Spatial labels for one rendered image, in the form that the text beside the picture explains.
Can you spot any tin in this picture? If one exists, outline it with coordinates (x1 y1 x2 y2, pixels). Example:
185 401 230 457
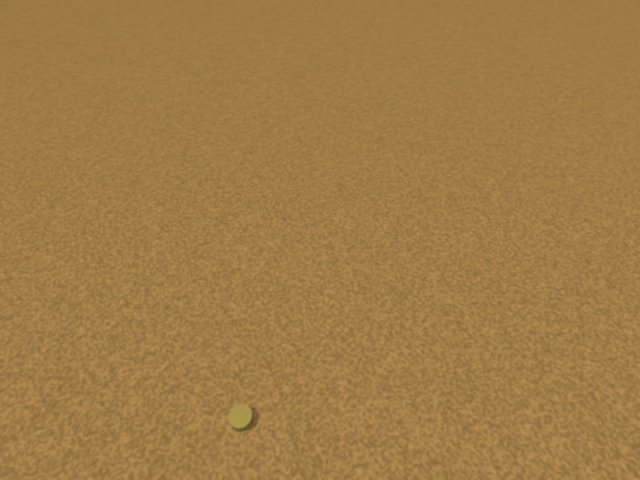
228 404 253 432

